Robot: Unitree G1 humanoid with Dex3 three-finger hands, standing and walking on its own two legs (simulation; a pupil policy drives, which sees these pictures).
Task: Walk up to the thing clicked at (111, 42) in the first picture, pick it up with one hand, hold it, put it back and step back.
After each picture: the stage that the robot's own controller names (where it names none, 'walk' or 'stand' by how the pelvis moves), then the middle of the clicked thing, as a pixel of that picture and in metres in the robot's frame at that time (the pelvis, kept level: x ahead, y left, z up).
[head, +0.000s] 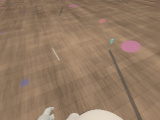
stand; (111, 41) +1.91 -0.46 -0.72
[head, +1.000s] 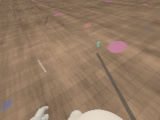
walk; (98, 44) +1.82 -0.01 -0.70
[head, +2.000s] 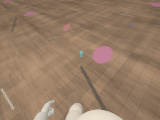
walk; (81, 53) +1.26 +0.28 -0.71
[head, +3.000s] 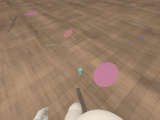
walk; (80, 71) +0.82 +0.23 -0.71
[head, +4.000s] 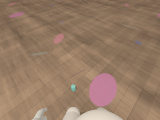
walk; (73, 87) +0.49 +0.23 -0.70
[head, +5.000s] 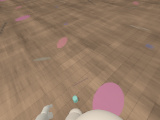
stand; (75, 99) +0.33 +0.21 -0.70
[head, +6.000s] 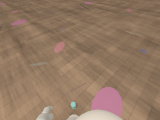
stand; (73, 105) +0.29 +0.21 -0.72
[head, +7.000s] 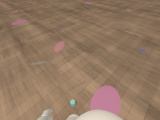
stand; (72, 103) +0.32 +0.22 -0.73
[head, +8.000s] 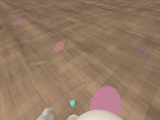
stand; (72, 103) +0.31 +0.22 -0.73
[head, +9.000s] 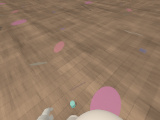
stand; (72, 104) +0.30 +0.22 -0.73
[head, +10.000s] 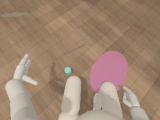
go down; (68, 71) +0.38 +0.23 -0.42
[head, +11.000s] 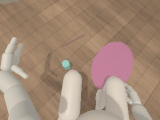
go down; (66, 64) +0.39 +0.25 -0.31
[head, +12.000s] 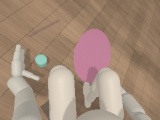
close in; (41, 61) +0.36 +0.28 -0.22
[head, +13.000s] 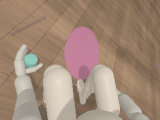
close; (30, 61) +0.37 +0.29 -0.21
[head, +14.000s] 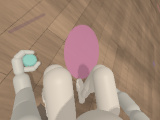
lift; (29, 61) +0.36 +0.29 -0.22
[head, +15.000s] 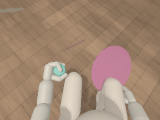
lift; (60, 72) +0.30 +0.24 -0.06
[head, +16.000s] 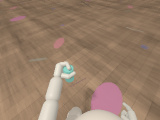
hold; (68, 73) +0.33 +0.17 +0.05
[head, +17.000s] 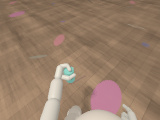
hold; (69, 74) +0.33 +0.17 +0.01
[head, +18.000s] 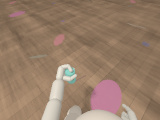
hold; (70, 75) +0.33 +0.16 +0.00
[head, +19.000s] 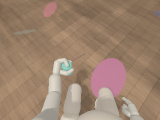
crouch; (67, 68) +0.37 +0.19 -0.07
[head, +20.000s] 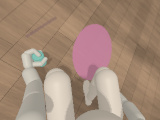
lower; (39, 59) +0.39 +0.27 -0.20
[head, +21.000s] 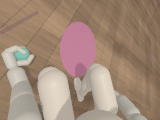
lower; (23, 57) +0.40 +0.30 -0.22
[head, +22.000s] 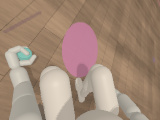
lower; (25, 57) +0.39 +0.30 -0.22
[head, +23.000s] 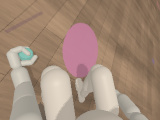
lower; (27, 57) +0.39 +0.30 -0.22
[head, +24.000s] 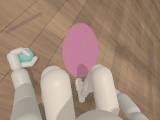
loosen; (27, 58) +0.38 +0.30 -0.22
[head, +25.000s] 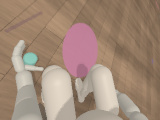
withdraw; (30, 60) +0.37 +0.28 -0.22
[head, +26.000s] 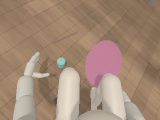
stand; (61, 62) +0.39 +0.25 -0.27
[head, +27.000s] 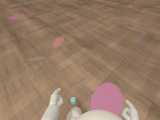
stand; (73, 100) +0.33 +0.19 -0.65
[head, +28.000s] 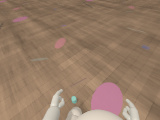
stand; (74, 99) +0.35 +0.20 -0.66
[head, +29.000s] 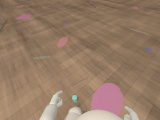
stand; (74, 98) +0.35 +0.20 -0.68
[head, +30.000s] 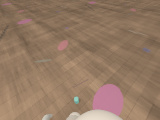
stand; (76, 100) +0.36 +0.19 -0.72
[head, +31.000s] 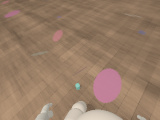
walk; (77, 86) +0.44 +0.22 -0.71
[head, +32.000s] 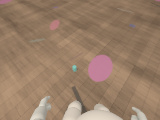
walk; (74, 68) +0.70 +0.26 -0.70
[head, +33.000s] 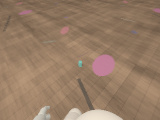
stand; (80, 63) +0.97 +0.24 -0.70
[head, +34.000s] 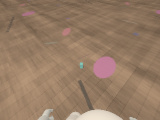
stand; (81, 65) +0.96 +0.22 -0.72
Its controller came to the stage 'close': yes
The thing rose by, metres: 0.71
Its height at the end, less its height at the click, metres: +0.00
